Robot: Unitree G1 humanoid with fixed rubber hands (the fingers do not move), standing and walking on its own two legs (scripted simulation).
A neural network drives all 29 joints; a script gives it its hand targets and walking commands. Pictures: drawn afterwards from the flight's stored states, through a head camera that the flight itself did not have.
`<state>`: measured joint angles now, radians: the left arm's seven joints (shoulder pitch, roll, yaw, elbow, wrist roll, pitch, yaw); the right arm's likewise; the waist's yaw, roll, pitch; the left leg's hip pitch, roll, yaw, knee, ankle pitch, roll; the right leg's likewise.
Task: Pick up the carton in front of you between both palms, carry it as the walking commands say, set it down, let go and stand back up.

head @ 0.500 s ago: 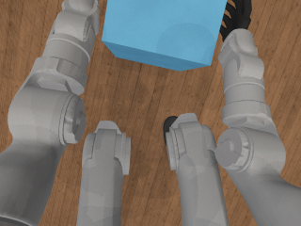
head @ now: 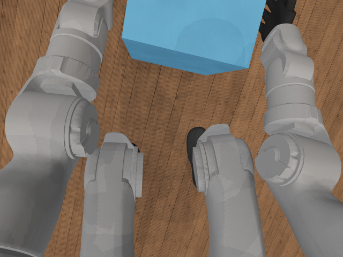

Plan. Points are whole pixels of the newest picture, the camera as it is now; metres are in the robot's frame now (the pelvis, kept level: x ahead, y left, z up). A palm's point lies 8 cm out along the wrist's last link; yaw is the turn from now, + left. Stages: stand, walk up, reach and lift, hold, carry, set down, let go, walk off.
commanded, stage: set down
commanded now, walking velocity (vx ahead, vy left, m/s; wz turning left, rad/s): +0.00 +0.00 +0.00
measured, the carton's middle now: (186, 13) +0.54 -0.06 -0.25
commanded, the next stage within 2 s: let go in 1.64 s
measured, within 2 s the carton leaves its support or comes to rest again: neither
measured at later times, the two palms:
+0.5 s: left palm out of the picture +0.57 +0.14 -0.21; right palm (280, 33) +0.50 -0.24 -0.19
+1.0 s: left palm out of the picture +0.60 +0.13 -0.04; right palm out of the picture +0.50 -0.24 -0.05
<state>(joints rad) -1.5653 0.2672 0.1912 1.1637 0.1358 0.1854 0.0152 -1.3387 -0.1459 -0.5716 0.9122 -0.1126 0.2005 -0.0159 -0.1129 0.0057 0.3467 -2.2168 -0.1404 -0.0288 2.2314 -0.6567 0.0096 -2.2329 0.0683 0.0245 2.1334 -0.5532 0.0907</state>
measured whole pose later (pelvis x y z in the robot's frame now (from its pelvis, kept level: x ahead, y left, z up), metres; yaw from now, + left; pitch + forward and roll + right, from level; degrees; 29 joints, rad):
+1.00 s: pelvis +0.00 -0.01 +0.06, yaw -1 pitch +43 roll -2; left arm -1.53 0.47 0.06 1.18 -0.08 0.18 0.01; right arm -1.27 -0.18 -0.32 0.88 0.13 0.16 -0.18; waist -0.14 0.02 0.13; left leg -2.13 -0.05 -0.01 1.99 -0.60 0.01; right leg -2.17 0.03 -0.01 1.90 -0.48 0.02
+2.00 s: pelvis +0.06 -0.02 +0.32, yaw +3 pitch +38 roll +1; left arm -0.73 0.18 0.24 0.69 0.11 0.16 0.07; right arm -0.58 -0.17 -0.26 0.59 -0.07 0.13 0.08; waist -0.10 0.00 -0.06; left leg -1.25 -0.07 -0.06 0.90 -0.32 -0.01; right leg -1.29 0.01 0.01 0.88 -0.26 -0.01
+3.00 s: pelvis +0.12 -0.01 +0.40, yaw +0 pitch -5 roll +0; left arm 0.23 0.21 0.03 0.46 -0.01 0.10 -0.03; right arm 0.21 -0.23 -0.03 0.39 -0.03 0.20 0.04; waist 0.00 0.01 0.09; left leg -0.07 -0.04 -0.03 0.47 -0.32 0.03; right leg -0.13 0.03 0.05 0.47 -0.26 0.00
